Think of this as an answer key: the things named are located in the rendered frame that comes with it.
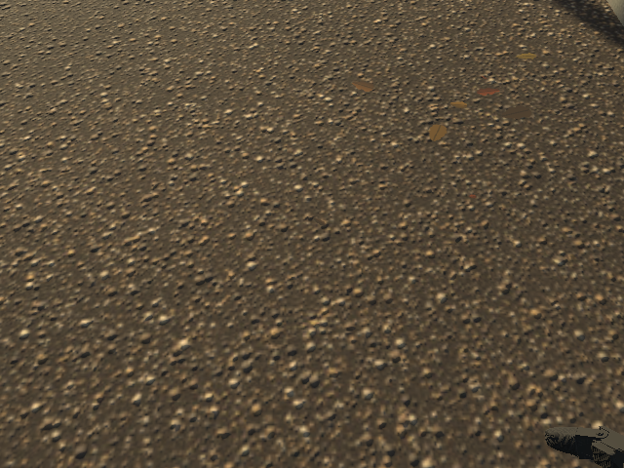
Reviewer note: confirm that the robot right hand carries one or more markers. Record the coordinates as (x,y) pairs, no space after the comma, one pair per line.
(603,445)

